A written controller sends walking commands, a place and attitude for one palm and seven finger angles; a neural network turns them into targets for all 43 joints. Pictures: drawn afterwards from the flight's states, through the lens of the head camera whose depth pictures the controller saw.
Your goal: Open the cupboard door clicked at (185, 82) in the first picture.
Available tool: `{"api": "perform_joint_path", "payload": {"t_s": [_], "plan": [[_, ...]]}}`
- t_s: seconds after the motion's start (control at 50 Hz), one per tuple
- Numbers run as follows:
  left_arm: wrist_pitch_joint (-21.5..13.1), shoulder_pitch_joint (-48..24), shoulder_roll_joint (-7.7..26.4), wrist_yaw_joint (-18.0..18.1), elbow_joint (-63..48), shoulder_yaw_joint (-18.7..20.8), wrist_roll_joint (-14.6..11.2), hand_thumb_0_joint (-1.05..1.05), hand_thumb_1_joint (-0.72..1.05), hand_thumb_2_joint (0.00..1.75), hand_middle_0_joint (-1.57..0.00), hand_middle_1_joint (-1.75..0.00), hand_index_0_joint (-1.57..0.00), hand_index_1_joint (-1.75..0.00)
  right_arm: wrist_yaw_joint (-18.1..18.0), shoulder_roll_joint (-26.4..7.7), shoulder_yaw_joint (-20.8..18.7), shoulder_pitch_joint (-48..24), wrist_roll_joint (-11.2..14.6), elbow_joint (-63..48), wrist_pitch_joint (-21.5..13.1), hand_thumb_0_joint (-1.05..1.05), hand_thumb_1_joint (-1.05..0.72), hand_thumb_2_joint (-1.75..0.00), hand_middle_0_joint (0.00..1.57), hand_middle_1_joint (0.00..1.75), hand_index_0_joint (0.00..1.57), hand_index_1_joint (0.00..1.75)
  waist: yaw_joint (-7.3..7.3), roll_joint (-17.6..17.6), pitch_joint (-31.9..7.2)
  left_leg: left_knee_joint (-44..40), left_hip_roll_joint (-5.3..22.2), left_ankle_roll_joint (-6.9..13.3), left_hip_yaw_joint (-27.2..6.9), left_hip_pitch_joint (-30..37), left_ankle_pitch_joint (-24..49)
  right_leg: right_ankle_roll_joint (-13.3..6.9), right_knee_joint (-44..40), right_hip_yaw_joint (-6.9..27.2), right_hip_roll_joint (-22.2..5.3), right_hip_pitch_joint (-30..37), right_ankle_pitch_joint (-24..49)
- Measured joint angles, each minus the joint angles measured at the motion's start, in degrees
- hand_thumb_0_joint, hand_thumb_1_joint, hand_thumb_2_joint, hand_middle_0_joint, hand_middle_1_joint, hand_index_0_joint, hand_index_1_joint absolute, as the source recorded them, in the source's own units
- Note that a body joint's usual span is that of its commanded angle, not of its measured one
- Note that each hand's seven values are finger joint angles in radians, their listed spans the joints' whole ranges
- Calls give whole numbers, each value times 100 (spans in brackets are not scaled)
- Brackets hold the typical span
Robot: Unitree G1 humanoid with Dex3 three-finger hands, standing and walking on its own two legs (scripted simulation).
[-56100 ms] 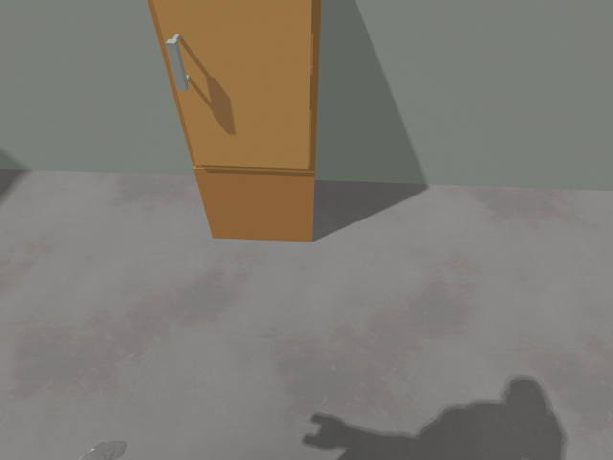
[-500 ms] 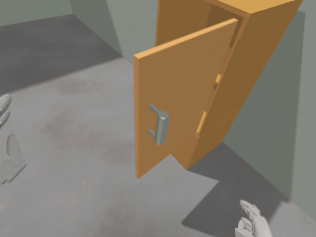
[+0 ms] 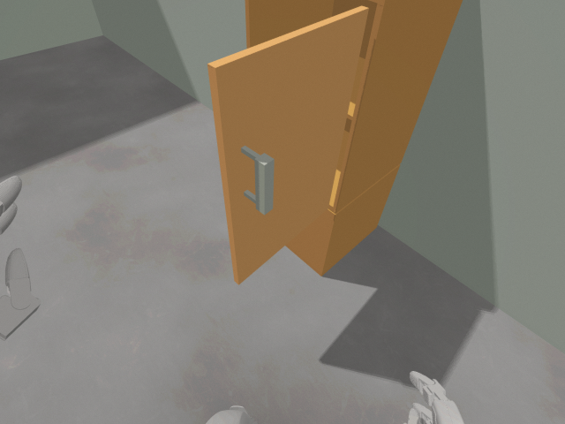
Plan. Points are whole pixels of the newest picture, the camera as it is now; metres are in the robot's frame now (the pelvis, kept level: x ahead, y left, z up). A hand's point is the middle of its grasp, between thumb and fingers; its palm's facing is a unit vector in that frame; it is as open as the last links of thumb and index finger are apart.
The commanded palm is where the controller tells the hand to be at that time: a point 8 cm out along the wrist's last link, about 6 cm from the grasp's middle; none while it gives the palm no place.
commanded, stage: stop stepping back and stand still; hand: left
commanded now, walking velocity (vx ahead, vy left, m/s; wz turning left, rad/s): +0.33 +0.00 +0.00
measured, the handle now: (256, 180) +0.53 +0.10 +0.03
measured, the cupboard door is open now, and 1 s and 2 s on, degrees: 93 93 93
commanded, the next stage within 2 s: let the arm hang, fingers relaxed in 0.60 s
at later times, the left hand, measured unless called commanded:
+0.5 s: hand (33, 323) +0.16 +0.24 +0.18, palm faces +0.46 -0.70 -0.55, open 7.4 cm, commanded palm +0.12 +0.27 +0.19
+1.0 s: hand out of the picture +0.02 +0.18 -0.15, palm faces +0.01 -0.98 -0.21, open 7.4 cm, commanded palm none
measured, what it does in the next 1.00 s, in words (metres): steps on the spot: left foot, then right foot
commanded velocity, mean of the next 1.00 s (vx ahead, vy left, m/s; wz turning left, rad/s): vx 0.02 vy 0.00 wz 0.00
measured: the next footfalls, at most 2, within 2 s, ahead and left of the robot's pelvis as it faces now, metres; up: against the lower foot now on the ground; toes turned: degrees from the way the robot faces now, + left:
left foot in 0.10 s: +0.11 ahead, +0.11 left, +0.00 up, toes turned +3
right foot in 0.28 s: +0.00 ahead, -0.09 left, +0.00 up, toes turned -1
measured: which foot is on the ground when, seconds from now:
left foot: up 0.00-0.08, down 0.10-0.30, up 0.32-0.56, down 0.58-1.00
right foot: down 0.00-0.14, up 0.16-0.26, down 0.28-1.00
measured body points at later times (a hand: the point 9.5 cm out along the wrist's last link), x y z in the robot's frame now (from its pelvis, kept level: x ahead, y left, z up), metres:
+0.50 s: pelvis -0.02 -0.03 +0.01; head -0.02 -0.05 +0.46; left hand +0.13 +0.28 +0.21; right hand +0.11 -0.27 -0.10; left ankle +0.00 +0.11 -0.69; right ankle -0.04 -0.09 -0.73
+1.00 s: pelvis -0.06 -0.01 +0.00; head -0.04 -0.01 +0.45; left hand +0.02 +0.23 -0.13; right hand +0.06 -0.27 -0.12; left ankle -0.02 +0.11 -0.73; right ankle -0.04 -0.09 -0.73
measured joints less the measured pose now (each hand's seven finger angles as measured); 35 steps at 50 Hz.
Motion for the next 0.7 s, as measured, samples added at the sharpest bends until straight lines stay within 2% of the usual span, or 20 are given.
{"api": "perform_joint_path", "payload": {"t_s": [0.04,0.08,0.12,0.16,0.2,0.24,0.28,0.32,0.36,0.4,0.42,0.48,0.56,0.6,0.64,0.7], "plan": [[-15,-88,-97,-5,130,-39,31,1,89,90,-22,-31,-22,-30,-33,-37,-33,287,73,149,32,1,-90,-90,21,30,21,30,64,-122,-186,100,32,61,83,331,-1,33,73,63,-68,135,-148],[-59,-334,-225,41,363,-42,91,1,89,90,-22,-31,-22,-30,-120,-124,-54,494,94,211,15,2,-90,-90,21,30,21,30,57,-213,-294,-353,69,175,155,859,-38,51,359,74,-136,155,-349],[-70,-745,-364,95,684,-55,132,1,89,90,-22,-31,-22,-30,-217,-253,-118,540,96,226,-40,2,-90,-90,21,30,21,30,-53,-230,-299,-676,4,313,113,1165,-57,104,1011,12,-227,-53,-695],[-31,-1222,-527,145,1114,-65,159,1,89,90,-21,-31,-21,-30,-268,-300,-173,356,94,248,-63,2,-90,-90,20,30,21,30,-128,-256,-116,-514,-74,337,178,1121,-87,298,1961,140,-312,-507,-748],[49,-1441,-549,154,1336,-53,190,1,89,90,-21,-30,-21,-30,-254,-247,-170,171,30,193,-153,2,-90,-90,20,30,20,30,-261,-257,80,-643,-80,327,213,1161,42,315,2633,270,-289,-1016,-815],[89,-1369,-415,107,1204,-46,192,1,89,90,-21,-30,-21,-30,-193,-122,-136,88,-3,73,-260,2,-90,-90,20,30,20,30,-408,-291,261,-911,-76,276,170,1232,271,291,2502,238,-300,-1272,-727],[12,-1004,-236,65,825,-8,188,1,89,90,-21,-30,-21,-30,-122,-14,-77,100,4,-99,-318,2,-90,-90,20,30,20,30,-489,-306,361,-1046,-28,206,129,1215,388,260,1782,91,-322,-1264,-487],[-143,-541,-122,-3,430,1,220,2,89,90,-21,-30,-21,-30,-57,24,-80,163,21,-225,-289,2,-90,-90,20,30,20,30,-552,-160,425,-727,67,150,-36,1015,-90,51,1485,-100,-213,-1226,68],[-290,-122,-94,-62,147,-38,221,1,89,90,-21,-30,-21,-30,-22,12,-115,264,25,-152,-207,1,-90,-90,20,30,20,30,-436,-70,341,270,23,80,-220,668,-602,-113,1254,-154,-135,-1192,217],[-440,134,-180,-74,127,-20,223,1,89,90,-22,-31,-22,-30,-24,-29,-151,346,27,18,-154,1,-90,-90,20,30,20,30,-246,-28,199,1050,-27,23,-255,493,-604,-156,902,-77,-104,-1107,368],[-495,179,-223,-58,221,17,225,1,89,90,-22,-31,-22,-30,-48,-50,-163,380,34,81,-136,2,-90,-90,20,30,20,30,-172,-14,138,1149,-22,3,-223,511,-558,-156,727,-38,-105,-1057,454],[-548,-72,-321,45,822,106,261,1,88,90,-22,-31,-22,-30,-165,-128,-183,409,56,170,-143,2,-90,-90,20,30,21,30,-61,44,84,507,51,50,-77,889,-483,-142,415,-21,-148,-937,617],[-325,-759,-625,147,1553,-49,252,1,89,90,-22,-31,-22,-30,-237,-322,-219,269,67,198,-220,2,-90,-90,20,30,20,30,-33,251,180,-948,150,243,-57,1675,-23,-97,428,-178,-109,-882,572],[-179,-972,-784,152,1597,-216,257,1,89,90,-21,-30,-21,-30,-222,-373,-256,125,74,185,-211,2,-90,-90,20,30,20,30,-38,295,266,-1378,207,145,-103,1946,-92,-57,553,-252,-65,-909,497],[-75,-1042,-875,125,1453,-382,279,1,89,90,-21,-30,-21,-30,-194,-327,-253,-59,90,136,-154,2,-90,-90,20,30,20,30,8,142,392,-1444,180,36,-52,2022,-166,0,560,-205,-104,-881,506],[-35,-815,-825,66,923,-516,317,1,89,90,-21,-30,-21,-30,-148,-246,-200,-268,85,-150,-152,2,-90,-90,20,30,20,30,-36,-21,508,-1491,207,11,18,2039,-89,-35,463,-136,-76,-867,620]]}}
